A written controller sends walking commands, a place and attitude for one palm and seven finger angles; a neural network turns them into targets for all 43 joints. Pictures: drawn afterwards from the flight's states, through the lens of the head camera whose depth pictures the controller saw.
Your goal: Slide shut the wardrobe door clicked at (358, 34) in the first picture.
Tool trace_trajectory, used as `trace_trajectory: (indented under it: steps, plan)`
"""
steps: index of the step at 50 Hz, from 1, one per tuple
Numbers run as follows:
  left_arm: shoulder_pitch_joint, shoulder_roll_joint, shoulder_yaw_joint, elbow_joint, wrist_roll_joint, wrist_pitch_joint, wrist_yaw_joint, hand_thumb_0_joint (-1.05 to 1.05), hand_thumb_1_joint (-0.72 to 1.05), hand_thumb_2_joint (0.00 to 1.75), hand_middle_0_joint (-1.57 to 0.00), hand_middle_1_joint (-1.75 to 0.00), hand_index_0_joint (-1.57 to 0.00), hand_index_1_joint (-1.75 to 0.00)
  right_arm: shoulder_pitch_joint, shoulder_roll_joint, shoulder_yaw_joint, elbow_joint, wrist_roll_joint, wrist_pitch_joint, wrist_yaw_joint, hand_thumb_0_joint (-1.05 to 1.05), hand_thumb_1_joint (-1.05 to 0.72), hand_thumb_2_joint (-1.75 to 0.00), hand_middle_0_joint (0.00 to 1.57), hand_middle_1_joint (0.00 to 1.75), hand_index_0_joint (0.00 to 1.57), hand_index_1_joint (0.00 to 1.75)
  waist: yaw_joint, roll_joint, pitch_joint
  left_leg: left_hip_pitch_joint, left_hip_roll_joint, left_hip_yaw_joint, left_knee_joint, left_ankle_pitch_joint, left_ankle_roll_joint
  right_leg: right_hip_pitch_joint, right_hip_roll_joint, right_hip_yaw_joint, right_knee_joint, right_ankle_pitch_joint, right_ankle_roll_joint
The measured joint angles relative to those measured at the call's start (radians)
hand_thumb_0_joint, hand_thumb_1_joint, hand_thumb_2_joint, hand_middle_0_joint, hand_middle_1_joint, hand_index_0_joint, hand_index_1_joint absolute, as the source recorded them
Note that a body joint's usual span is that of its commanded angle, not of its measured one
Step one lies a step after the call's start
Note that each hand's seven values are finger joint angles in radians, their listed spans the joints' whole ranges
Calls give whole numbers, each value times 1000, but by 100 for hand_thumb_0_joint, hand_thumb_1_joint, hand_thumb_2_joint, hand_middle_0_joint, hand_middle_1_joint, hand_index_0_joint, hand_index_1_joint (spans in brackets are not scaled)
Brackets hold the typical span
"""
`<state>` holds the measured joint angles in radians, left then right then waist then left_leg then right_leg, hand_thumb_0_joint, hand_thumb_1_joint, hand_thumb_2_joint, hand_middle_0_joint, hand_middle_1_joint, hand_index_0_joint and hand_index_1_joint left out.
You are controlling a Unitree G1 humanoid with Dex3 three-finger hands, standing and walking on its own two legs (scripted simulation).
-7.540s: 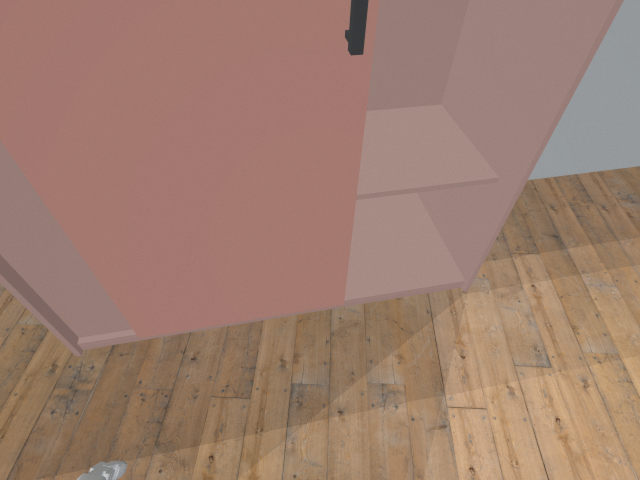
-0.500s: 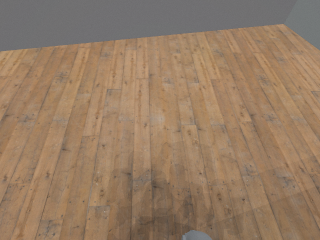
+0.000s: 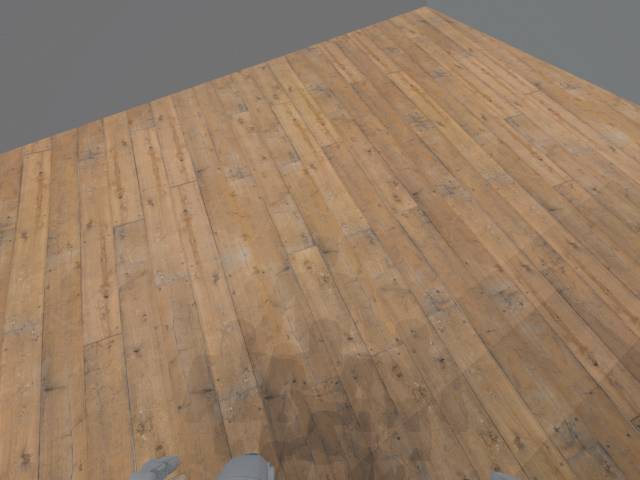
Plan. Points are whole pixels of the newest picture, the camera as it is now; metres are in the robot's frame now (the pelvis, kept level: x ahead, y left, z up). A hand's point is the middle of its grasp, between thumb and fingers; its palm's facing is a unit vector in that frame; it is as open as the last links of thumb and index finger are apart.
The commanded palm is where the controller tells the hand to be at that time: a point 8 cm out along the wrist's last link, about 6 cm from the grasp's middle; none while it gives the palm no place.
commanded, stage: turn to face it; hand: left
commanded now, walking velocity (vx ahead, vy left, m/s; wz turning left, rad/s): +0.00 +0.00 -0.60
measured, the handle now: out of the picture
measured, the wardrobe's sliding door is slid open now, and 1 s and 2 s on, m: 0.48 0.48 0.48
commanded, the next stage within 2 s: none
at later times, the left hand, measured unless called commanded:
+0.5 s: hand out of the picture +0.13 +0.22 -0.17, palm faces -0.28 -0.94 -0.20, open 7.4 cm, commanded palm none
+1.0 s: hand (245, 459) +0.17 +0.12 -0.16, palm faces -0.55 -0.80 -0.24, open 7.4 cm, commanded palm none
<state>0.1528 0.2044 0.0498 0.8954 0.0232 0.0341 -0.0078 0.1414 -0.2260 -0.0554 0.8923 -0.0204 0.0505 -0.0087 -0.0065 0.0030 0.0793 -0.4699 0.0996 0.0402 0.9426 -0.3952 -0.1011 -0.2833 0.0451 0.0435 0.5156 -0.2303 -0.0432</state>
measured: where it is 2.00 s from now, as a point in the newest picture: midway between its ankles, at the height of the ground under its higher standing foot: outside the picture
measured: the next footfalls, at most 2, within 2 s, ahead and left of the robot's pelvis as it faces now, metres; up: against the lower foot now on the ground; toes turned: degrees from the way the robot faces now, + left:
left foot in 0.14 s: +0.07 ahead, +0.14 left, +0.00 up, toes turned -1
right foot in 0.62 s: -0.04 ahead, -0.10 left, +0.00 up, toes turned -30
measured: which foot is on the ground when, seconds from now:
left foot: up 0.00-0.12, down 0.14-0.62, up 0.64-1.00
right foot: down 0.00-0.14, up 0.16-0.60, down 0.62-1.00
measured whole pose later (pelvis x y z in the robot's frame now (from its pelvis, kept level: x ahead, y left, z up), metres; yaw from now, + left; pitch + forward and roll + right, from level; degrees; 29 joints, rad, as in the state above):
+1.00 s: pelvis -0.02 +0.01 +0.00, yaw -36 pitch +0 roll +1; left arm 0.18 0.21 0.06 0.91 0.02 0.04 -0.01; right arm 0.14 -0.23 -0.06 0.89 -0.02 0.05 -0.01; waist 0.01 0.00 0.08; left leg -0.42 0.06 0.03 0.85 -0.41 -0.09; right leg -0.25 0.07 0.10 0.50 -0.25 -0.04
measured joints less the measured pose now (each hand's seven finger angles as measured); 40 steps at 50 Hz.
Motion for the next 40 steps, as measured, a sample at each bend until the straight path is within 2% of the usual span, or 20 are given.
trace_trajectory:
  steps: [4,6,7,8,10,12,14,16,23,28,30,31,32,33,34,36,40]
  plan:
    - [24,10,7,2,2,12,-2,1,90,90,-20,-30,-21,-30,-19,12,7,-22,7,-11,-2,0,-91,-90,20,30,19,30,20,-20,-8,71,-39,2,-163,4,15,-17,16,45,17,-2,20]
    - [36,20,14,3,-2,20,-1,1,90,90,-20,-30,-21,-30,-15,17,12,-33,10,-22,-5,0,-91,-90,20,30,20,30,24,-31,-16,138,-55,13,-304,63,27,-36,26,65,46,-14,36]
    - [42,28,18,2,-6,26,-1,1,90,90,-20,-30,-21,-30,-10,21,15,-37,8,-31,-7,0,-91,-90,20,30,20,30,24,-42,-21,156,-60,21,-351,92,59,-53,29,76,74,-25,44]
    - [42,38,25,3,-8,32,-2,1,90,90,-20,-30,-21,-30,-7,29,19,-40,5,-34,-7,0,-91,-90,20,30,20,30,28,-59,-17,155,-63,37,-346,101,90,-80,28,81,139,-98,50]
    - [47,50,36,8,-1,40,-6,1,90,90,-20,-30,-21,-30,3,37,29,-42,-1,-34,-6,0,-91,-90,20,30,20,30,33,-64,-12,163,-46,64,-339,99,122,-146,29,51,342,-210,69]
    - [55,61,47,13,4,42,-17,1,90,90,-20,-30,-21,-30,17,46,34,-39,-6,-33,-8,0,-91,-89,21,30,20,30,34,-67,-7,190,-32,88,-370,107,129,-196,12,19,525,-204,85]
    - [64,69,54,18,5,43,-24,1,91,90,-20,-30,-20,-30,34,52,36,-32,-5,-34,-10,0,-91,-89,21,30,20,30,34,-66,-8,215,-21,111,-408,122,129,-219,-16,-2,632,-169,101]
    - [72,70,57,22,4,47,-27,1,91,90,-20,-30,-20,-30,49,55,33,-23,-4,-37,-11,0,-91,-89,21,30,20,30,32,-59,-9,233,-10,133,-436,133,129,-218,-42,-15,663,-153,114]
    - [58,53,51,38,0,62,-29,1,91,90,-19,-30,-20,-30,92,54,15,15,-6,-39,-3,0,-91,-89,21,30,20,30,9,-26,-1,256,41,216,-449,129,117,-135,-105,-70,482,-201,126]
    - [9,30,37,27,-2,47,-27,1,91,90,-19,-30,-20,-30,112,31,-5,46,-10,-32,6,0,-91,-89,21,30,20,30,-18,4,12,237,89,275,-387,100,88,-54,-96,-117,274,-214,101]
    - [-7,25,29,14,-2,32,-25,1,91,90,-19,-30,-20,-30,127,17,-14,53,-8,-28,9,0,-91,-89,21,30,20,30,-23,15,10,220,111,296,-333,75,68,4,-85,-137,130,-121,83]
    - [-13,24,24,8,0,18,-22,1,91,90,-19,-30,-20,-30,137,8,-17,55,-4,-23,11,0,-91,-89,21,30,20,30,-24,20,6,200,123,295,-285,56,57,25,-80,-138,78,-86,49]
    - [-24,15,19,8,-1,6,-16,1,91,90,-19,-30,-20,-30,138,-5,-21,59,-3,-13,10,0,-91,-89,21,30,20,30,-29,39,9,165,128,251,-206,-15,43,16,-67,-139,94,-98,25]
    - [-29,7,14,6,-4,-3,-11,1,91,90,-19,-30,-20,-30,135,-15,-23,64,-2,2,6,0,-91,-89,21,30,20,30,-32,50,10,126,112,190,-114,-81,35,9,-61,-135,111,-114,13]
    - [-31,1,11,3,-6,-8,-6,1,91,90,-20,-30,-20,-30,130,-21,-23,69,-1,15,2,0,-91,-90,21,30,20,30,-31,52,9,90,90,138,-26,-114,30,8,-57,-125,112,-121,8]
    - [-27,-7,8,-1,-8,-10,3,1,91,90,-20,-30,-20,-30,114,-28,-23,73,-3,26,-3,0,-91,-90,20,30,20,30,-27,48,8,36,57,74,98,-93,19,20,-49,-99,80,-106,5]
    - [-14,-7,2,4,-8,-8,5,1,90,90,-20,-30,-21,-30,82,-26,-20,53,-5,17,-1,0,-91,-90,20,30,19,30,-27,34,3,-14,31,26,136,-8,-2,46,-31,-54,7,-54,-3]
